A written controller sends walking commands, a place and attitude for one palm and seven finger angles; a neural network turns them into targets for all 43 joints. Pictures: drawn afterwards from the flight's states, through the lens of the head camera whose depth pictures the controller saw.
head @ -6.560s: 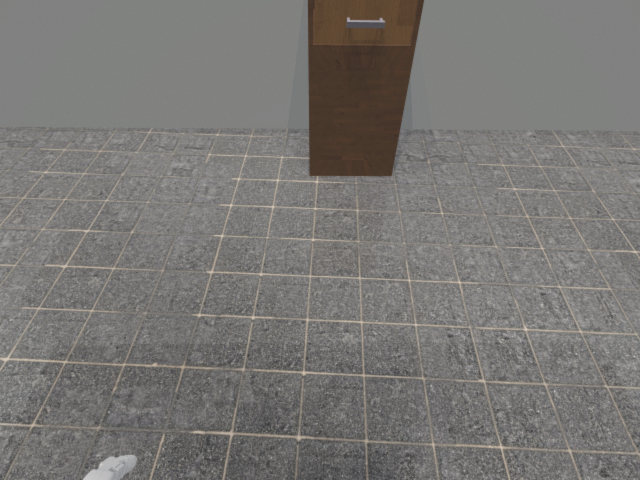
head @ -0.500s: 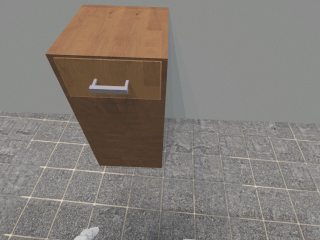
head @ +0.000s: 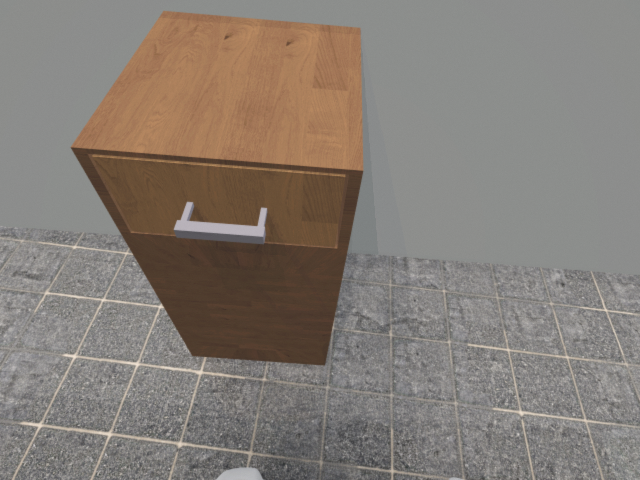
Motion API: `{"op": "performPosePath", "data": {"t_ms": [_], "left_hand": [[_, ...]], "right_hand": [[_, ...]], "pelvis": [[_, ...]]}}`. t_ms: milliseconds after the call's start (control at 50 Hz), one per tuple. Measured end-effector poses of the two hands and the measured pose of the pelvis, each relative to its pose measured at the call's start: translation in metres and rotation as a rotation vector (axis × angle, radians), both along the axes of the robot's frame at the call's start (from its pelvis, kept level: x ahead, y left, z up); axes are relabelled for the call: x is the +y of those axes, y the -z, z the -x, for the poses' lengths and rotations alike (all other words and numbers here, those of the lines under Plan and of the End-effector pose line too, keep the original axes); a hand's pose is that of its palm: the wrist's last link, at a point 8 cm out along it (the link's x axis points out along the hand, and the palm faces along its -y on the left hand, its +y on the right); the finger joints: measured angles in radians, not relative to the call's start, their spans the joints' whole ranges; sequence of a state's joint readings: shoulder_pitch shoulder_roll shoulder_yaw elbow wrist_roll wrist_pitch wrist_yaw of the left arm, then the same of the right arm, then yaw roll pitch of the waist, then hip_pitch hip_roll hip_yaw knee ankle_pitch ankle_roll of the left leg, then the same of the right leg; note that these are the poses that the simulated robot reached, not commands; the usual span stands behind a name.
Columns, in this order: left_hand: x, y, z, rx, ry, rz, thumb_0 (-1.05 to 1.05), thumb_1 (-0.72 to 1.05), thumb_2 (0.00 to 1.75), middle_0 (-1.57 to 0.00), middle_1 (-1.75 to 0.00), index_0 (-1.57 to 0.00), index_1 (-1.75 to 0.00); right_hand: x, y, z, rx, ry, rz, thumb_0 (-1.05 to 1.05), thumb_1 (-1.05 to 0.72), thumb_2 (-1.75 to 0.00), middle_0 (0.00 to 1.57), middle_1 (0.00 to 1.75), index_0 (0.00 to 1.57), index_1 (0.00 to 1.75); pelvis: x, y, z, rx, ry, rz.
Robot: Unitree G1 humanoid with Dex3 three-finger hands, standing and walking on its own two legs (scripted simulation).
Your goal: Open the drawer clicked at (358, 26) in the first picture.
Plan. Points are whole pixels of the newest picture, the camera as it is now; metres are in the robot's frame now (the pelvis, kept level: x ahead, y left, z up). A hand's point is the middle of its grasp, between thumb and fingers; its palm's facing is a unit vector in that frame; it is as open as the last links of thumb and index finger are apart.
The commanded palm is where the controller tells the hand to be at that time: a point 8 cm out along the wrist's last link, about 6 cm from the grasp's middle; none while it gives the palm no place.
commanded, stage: come to a stop and stand still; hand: left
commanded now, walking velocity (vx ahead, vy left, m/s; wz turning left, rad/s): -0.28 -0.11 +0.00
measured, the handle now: (223, 221) +0.47 +0.20 -0.02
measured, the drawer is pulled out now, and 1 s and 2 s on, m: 0.00 0.00 0.00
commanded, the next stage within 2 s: look again from close up in 1.08 s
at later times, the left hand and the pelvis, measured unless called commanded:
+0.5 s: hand out of the picture +0.02 +0.11 -0.14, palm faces +0.05 -0.96 -0.27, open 7.4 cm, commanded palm none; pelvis -0.03 -0.08 +0.01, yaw +0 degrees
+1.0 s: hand out of the picture -0.04 +0.12 -0.17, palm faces +0.06 -0.98 -0.18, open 7.4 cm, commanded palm none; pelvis -0.04 -0.05 +0.01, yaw +0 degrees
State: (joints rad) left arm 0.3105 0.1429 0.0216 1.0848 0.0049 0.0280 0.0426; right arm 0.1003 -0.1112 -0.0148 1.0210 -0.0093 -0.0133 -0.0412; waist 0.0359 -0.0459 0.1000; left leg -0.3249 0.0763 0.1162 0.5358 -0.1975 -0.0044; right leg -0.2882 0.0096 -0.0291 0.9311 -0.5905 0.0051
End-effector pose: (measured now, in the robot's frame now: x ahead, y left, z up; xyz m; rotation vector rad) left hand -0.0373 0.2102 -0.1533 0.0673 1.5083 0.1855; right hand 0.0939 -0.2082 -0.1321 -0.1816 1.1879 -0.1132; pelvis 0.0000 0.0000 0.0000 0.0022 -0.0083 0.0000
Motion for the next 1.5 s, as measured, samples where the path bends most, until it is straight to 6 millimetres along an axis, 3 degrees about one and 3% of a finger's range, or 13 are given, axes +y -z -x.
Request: {"op": "performPosePath", "data": {"t_ms": [100,220,260,320,420,500,600,740,860,980,1260,1500], "left_hand": [[0.013,-0.008,-0.038,-0.091,0.038,-0.053,0.00,0.91,0.89,-0.20,-0.30,-0.20,-0.30],[0.010,-0.023,-0.068,-0.238,0.066,-0.148,0.00,0.91,0.89,-0.19,-0.30,-0.20,-0.30],[0.001,-0.024,-0.068,-0.277,0.085,-0.183,0.00,0.91,0.89,-0.19,-0.30,-0.20,-0.30],[-0.019,-0.033,-0.057,-0.270,0.099,-0.189,0.00,0.91,0.89,-0.19,-0.30,-0.20,-0.30],[-0.047,-0.047,-0.046,-0.233,0.102,-0.154,0.00,0.90,0.89,-0.19,-0.30,-0.20,-0.30],[-0.059,-0.048,-0.044,-0.236,0.084,-0.133,0.00,0.91,0.89,-0.20,-0.30,-0.20,-0.30],[-0.054,-0.043,-0.031,-0.217,0.048,-0.125,0.00,0.91,0.89,-0.20,-0.30,-0.20,-0.30],[-0.034,-0.020,0.000,-0.134,0.003,-0.096,0.00,0.91,0.89,-0.20,-0.30,-0.20,-0.30],[-0.034,-0.016,0.009,-0.111,0.010,-0.059,0.00,0.91,0.89,-0.19,-0.30,-0.20,-0.30],[-0.039,-0.014,0.010,-0.098,0.033,-0.028,0.00,0.91,0.89,-0.19,-0.30,-0.20,-0.30],[-0.036,-0.013,0.009,-0.093,0.084,-0.036,0.00,0.91,0.89,-0.20,-0.30,-0.20,-0.30],[-0.026,-0.018,-0.007,-0.118,0.089,-0.065,0.00,0.91,0.89,-0.19,-0.30,-0.20,-0.30]], "right_hand": [[-0.020,-0.001,0.006,0.001,0.032,0.014,-0.02,-0.94,-0.90,0.21,0.30,0.20,0.30],[-0.066,0.015,0.029,0.021,0.047,0.001,-0.01,-0.92,-0.90,0.21,0.30,0.20,0.30],[-0.083,0.027,0.036,0.017,0.061,-0.017,-0.01,-0.92,-0.90,0.21,0.30,0.20,0.30],[-0.102,0.032,0.051,0.037,0.077,-0.036,0.00,-0.92,-0.90,0.20,0.30,0.20,0.30],[-0.118,0.021,0.081,0.090,0.092,-0.050,0.00,-0.92,-0.90,0.20,0.30,0.20,0.30],[-0.122,0.013,0.106,0.168,0.083,-0.039,0.00,-0.92,-0.90,0.20,0.30,0.20,0.30],[-0.118,0.008,0.116,0.232,0.052,-0.014,0.00,-0.92,-0.90,0.20,0.30,0.20,0.30],[-0.093,0.007,0.105,0.169,0.023,0.013,0.00,-0.91,-0.90,0.20,0.30,0.20,0.30],[-0.074,0.003,0.094,0.124,0.021,0.009,0.00,-0.93,-0.90,0.20,0.30,0.20,0.30],[-0.069,0.001,0.098,0.113,0.035,0.012,0.00,-0.94,-0.90,0.20,0.30,0.20,0.30],[-0.050,0.008,0.146,0.218,0.079,-0.030,0.00,-0.92,-0.90,0.20,0.30,0.20,0.30],[-0.032,0.020,0.147,0.213,0.062,-0.085,0.00,-0.91,-0.90,0.20,0.30,0.20,0.30]], "pelvis": [[-0.011,-0.003,0.013,0.003,0.009,0.008],[-0.041,0.006,0.028,-0.004,0.005,-0.005],[-0.055,0.015,0.031,-0.005,0.005,-0.031],[-0.066,0.012,0.034,-0.019,-0.004,-0.025],[-0.077,-0.006,0.032,0.003,0.006,-0.050],[-0.084,-0.012,0.032,0.021,-0.007,-0.055],[-0.081,-0.014,0.037,0.035,-0.024,-0.050],[-0.064,-0.005,0.044,0.021,-0.033,-0.019],[-0.056,-0.007,0.041,0.001,-0.019,-0.005],[-0.049,-0.009,0.040,-0.005,-0.010,0.001],[-0.043,-0.006,0.040,0.003,-0.004,0.011],[-0.040,-0.002,0.030,-0.004,-0.004,0.000]]}}
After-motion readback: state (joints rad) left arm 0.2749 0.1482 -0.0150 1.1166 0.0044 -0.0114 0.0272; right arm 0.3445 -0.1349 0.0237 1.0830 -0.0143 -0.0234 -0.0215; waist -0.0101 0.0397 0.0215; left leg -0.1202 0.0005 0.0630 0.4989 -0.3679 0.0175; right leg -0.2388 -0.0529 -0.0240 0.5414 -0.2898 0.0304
